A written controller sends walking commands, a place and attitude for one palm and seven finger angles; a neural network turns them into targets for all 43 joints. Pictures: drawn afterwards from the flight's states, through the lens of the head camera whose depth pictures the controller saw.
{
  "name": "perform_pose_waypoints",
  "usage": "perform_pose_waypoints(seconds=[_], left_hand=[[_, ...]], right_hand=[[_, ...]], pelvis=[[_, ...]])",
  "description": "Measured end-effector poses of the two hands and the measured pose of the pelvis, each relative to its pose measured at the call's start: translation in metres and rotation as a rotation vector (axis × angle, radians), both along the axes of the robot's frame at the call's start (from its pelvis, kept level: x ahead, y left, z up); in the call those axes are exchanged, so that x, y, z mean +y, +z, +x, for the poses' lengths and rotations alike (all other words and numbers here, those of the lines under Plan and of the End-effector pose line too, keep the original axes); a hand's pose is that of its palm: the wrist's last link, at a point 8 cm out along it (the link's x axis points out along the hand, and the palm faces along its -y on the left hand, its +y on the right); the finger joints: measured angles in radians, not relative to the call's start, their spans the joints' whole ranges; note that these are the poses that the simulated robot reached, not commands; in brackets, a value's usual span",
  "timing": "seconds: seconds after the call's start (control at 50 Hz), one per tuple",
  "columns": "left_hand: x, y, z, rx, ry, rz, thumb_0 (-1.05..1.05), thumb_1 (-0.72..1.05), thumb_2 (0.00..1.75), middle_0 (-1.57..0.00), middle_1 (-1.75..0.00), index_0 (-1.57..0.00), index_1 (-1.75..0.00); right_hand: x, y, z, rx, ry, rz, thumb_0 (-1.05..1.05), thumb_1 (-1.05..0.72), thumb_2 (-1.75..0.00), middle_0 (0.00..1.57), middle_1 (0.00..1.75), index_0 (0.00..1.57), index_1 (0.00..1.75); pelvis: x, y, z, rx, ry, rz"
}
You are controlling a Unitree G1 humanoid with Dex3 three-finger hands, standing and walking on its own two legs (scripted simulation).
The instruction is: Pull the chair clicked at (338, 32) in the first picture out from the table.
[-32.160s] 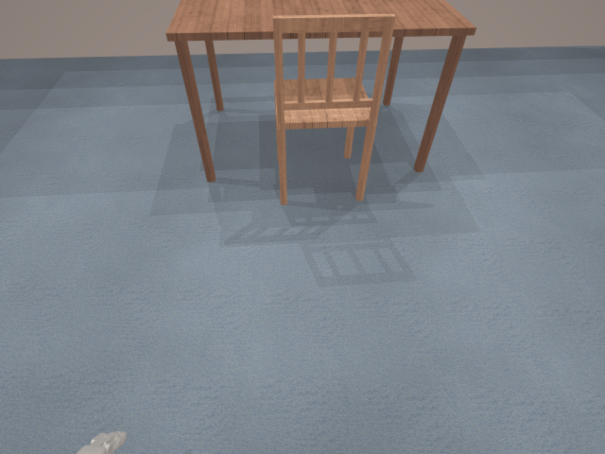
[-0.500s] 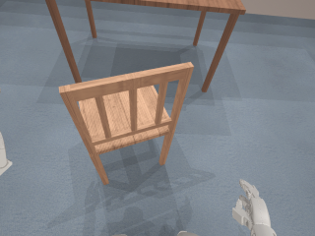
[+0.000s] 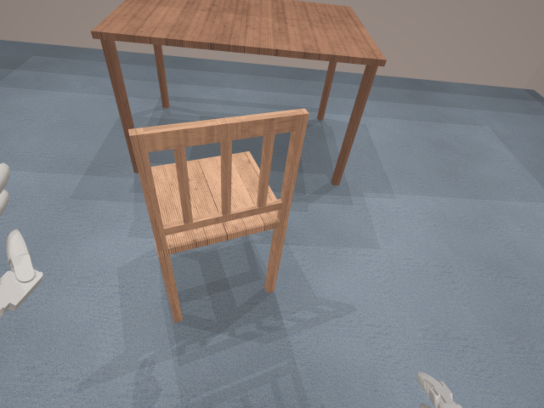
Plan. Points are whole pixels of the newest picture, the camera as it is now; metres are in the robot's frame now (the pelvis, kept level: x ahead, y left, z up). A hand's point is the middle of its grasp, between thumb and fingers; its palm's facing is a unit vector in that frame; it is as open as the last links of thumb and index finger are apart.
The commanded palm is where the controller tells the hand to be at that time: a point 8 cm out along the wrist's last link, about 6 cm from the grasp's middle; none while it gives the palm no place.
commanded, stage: stop stepping back and stand still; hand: left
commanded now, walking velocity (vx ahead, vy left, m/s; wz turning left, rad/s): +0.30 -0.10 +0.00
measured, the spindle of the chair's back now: (226, 179) +0.67 +0.14 -0.09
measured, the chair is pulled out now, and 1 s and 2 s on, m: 0.59 0.59 0.59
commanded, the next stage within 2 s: let the arm hang, fingers relaxed in 0.50 s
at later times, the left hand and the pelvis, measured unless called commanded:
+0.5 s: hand (19, 324) +0.15 +0.25 +0.17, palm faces +0.43 -0.82 -0.37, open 7.4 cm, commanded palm +0.09 +0.30 +0.19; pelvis -0.04 +0.00 +0.00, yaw +1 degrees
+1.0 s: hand out of the picture -0.04 +0.20 -0.17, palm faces +0.15 -0.97 -0.17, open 6.7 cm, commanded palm none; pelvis -0.04 +0.01 +0.01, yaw +6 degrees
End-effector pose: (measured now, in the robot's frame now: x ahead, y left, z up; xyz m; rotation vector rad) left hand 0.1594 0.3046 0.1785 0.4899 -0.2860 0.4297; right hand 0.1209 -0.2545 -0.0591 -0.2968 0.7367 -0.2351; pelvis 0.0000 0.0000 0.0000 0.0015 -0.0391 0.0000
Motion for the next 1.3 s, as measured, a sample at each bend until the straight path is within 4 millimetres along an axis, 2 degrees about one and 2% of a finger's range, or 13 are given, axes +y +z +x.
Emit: perform_pose_waypoints(seconds=[0.18,0.3,0.38,0.44,0.62,0.68,0.76,0.82,0.88,1.0,1.1,1.2,1.3], left_hand=[[-0.008,0.056,-0.039,-0.082,-0.030,0.214,0.01,0.89,0.90,-0.22,-0.31,-0.21,-0.30],[0.008,0.022,-0.054,0.003,0.087,0.105,0.01,0.89,0.90,-0.21,-0.31,-0.21,-0.30],[0.004,-0.010,-0.057,0.056,0.095,-0.069,0.01,0.89,0.90,-0.21,-0.30,-0.21,-0.30],[-0.007,-0.015,-0.054,0.033,0.023,-0.092,0.02,0.89,0.90,-0.21,-0.30,-0.20,-0.30],[0.003,0.051,-0.045,-0.056,-0.025,0.231,0.01,0.89,0.90,-0.22,-0.31,-0.21,-0.30],[0.026,-0.008,-0.029,0.182,0.038,0.094,0.00,0.89,0.90,-0.21,-0.30,-0.20,-0.30],[0.028,-0.148,-0.031,0.606,0.116,-0.275,0.00,0.91,0.90,-0.20,-0.30,-0.19,-0.30],[-0.011,-0.246,-0.068,0.973,0.098,-0.482,0.01,0.91,0.90,-0.19,-0.30,-0.19,-0.30],[-0.064,-0.305,-0.127,1.295,0.041,-0.633,0.01,0.92,0.90,-0.19,-0.30,-0.19,-0.30],[-0.056,-0.315,-0.208,1.478,0.199,-0.695,-0.05,1.04,0.90,-0.21,-0.30,-0.20,-0.30],[-0.046,-0.302,-0.254,1.622,0.291,-0.660,-0.02,0.99,0.90,-0.21,-0.30,-0.20,-0.30],[-0.049,-0.294,-0.268,1.681,0.325,-0.641,-0.01,0.94,0.90,-0.20,-0.30,-0.20,-0.30],[-0.062,-0.295,-0.252,1.659,0.295,-0.644,0.00,0.92,0.90,-0.20,-0.30,-0.20,-0.30]], right_hand=[[0.015,-0.012,-0.032,0.030,0.013,0.123,0.01,-0.90,-0.90,0.20,0.30,0.20,0.30],[0.013,-0.040,-0.033,0.110,0.051,0.144,0.01,-0.90,-0.89,0.20,0.30,0.20,0.30],[0.012,-0.017,-0.032,0.099,0.052,0.102,0.01,-0.91,-0.89,0.20,0.30,0.20,0.30],[0.011,-0.001,-0.023,0.011,0.074,0.024,0.01,-0.91,-0.89,0.20,0.30,0.20,0.30],[0.036,0.002,0.000,-0.072,0.113,0.116,0.01,-0.91,-0.90,0.20,0.30,0.20,0.30],[0.040,-0.027,0.003,0.018,0.143,0.158,0.01,-0.91,-0.90,0.20,0.30,0.20,0.30],[0.048,-0.055,-0.017,0.161,0.142,0.171,0.01,-0.91,-0.89,0.20,0.30,0.20,0.30],[0.053,-0.060,-0.044,0.259,0.127,0.154,0.01,-0.91,-0.89,0.20,0.30,0.20,0.30],[0.052,-0.058,-0.076,0.363,0.093,0.135,0.01,-0.91,-0.89,0.20,0.30,0.20,0.30],[0.031,-0.049,-0.127,0.573,0.036,0.082,0.00,-0.93,-0.89,0.20,0.30,0.20,0.30],[0.027,-0.057,-0.145,0.642,-0.002,0.107,0.00,-0.92,-0.89,0.20,0.30,0.20,0.29],[0.039,-0.067,-0.148,0.656,-0.005,0.163,0.00,-0.92,-0.90,0.19,0.30,0.20,0.29],[0.055,-0.074,-0.144,0.653,0.008,0.218,0.00,-0.91,-0.89,0.19,0.30,0.20,0.29]], pelvis=[[-0.009,0.011,-0.015,0.007,0.040,-0.031],[-0.011,-0.001,-0.032,-0.014,0.053,-0.050],[-0.010,0.009,-0.032,-0.006,0.032,-0.011],[-0.003,0.003,-0.035,-0.001,0.032,-0.028],[0.000,0.007,-0.034,0.000,0.058,-0.012],[0.007,-0.001,-0.034,0.013,0.096,-0.035],[0.017,-0.009,-0.031,0.014,0.124,-0.035],[0.019,-0.008,-0.034,0.008,0.103,-0.018],[0.019,-0.002,-0.037,0.008,0.088,-0.014],[0.014,0.011,-0.039,0.024,0.098,-0.020],[0.015,0.015,-0.035,0.024,0.096,-0.017],[0.014,0.016,-0.032,0.020,0.088,-0.010],[0.012,0.017,-0.031,0.015,0.082,-0.004]])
